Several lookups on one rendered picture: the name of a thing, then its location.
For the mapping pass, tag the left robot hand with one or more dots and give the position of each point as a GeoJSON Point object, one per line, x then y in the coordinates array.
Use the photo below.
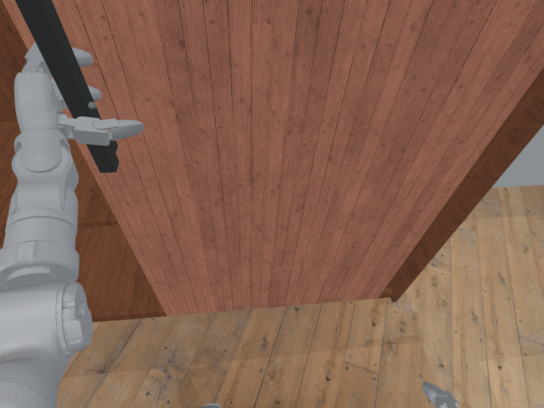
{"type": "Point", "coordinates": [38, 102]}

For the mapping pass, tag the handle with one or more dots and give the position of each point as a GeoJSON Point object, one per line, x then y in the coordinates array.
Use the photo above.
{"type": "Point", "coordinates": [45, 26]}

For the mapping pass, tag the right robot hand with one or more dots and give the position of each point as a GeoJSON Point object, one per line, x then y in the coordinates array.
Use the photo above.
{"type": "Point", "coordinates": [439, 398]}

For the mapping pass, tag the robot left forearm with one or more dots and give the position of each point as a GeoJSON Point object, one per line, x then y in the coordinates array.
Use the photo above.
{"type": "Point", "coordinates": [41, 229]}

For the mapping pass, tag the robot left upper arm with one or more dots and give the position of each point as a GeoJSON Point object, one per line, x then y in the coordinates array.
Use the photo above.
{"type": "Point", "coordinates": [41, 327]}

